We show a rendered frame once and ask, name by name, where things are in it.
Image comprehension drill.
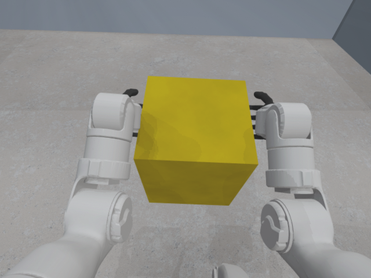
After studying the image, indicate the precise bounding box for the robot right hand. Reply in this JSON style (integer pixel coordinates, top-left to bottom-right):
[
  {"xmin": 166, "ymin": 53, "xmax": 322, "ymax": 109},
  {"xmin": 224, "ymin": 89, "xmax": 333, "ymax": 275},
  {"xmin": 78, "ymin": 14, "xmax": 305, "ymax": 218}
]
[{"xmin": 249, "ymin": 92, "xmax": 274, "ymax": 140}]

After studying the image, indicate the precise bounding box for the robot left forearm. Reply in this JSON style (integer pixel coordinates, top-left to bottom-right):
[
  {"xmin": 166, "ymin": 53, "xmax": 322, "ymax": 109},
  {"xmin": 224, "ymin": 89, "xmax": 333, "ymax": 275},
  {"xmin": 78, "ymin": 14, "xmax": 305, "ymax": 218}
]
[{"xmin": 63, "ymin": 93, "xmax": 141, "ymax": 229}]

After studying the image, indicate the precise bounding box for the robot right forearm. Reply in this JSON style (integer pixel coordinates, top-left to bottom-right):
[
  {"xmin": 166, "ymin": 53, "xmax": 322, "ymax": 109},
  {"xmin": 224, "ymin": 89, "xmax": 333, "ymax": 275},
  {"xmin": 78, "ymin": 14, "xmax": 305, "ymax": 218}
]
[{"xmin": 255, "ymin": 103, "xmax": 334, "ymax": 238}]

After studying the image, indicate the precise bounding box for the robot left hand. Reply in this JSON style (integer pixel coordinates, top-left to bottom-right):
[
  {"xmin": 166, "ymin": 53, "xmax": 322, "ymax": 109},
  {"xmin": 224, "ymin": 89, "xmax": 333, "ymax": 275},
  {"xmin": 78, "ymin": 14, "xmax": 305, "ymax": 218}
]
[{"xmin": 123, "ymin": 89, "xmax": 143, "ymax": 137}]

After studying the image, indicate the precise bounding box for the robot right thigh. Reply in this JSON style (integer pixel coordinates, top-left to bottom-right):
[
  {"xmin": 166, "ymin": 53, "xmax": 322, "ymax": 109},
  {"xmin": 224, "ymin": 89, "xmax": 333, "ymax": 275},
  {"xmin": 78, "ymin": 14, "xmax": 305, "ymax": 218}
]
[{"xmin": 212, "ymin": 264, "xmax": 249, "ymax": 278}]

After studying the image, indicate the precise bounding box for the robot right upper arm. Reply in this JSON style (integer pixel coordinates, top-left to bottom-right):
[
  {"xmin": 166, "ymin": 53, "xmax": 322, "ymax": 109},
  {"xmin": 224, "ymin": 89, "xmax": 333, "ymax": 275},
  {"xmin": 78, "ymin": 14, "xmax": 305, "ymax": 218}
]
[{"xmin": 260, "ymin": 199, "xmax": 371, "ymax": 278}]

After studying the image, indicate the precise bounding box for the robot left upper arm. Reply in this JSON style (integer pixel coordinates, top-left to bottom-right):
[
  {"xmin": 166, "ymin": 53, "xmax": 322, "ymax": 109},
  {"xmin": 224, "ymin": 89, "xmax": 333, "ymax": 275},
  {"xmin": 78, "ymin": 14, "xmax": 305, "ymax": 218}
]
[{"xmin": 1, "ymin": 188, "xmax": 133, "ymax": 278}]

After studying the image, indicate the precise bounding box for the carton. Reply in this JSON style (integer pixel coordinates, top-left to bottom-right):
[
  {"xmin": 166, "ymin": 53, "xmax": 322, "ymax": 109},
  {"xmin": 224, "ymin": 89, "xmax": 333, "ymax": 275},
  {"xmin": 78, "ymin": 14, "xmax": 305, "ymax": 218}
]
[{"xmin": 133, "ymin": 76, "xmax": 258, "ymax": 206}]

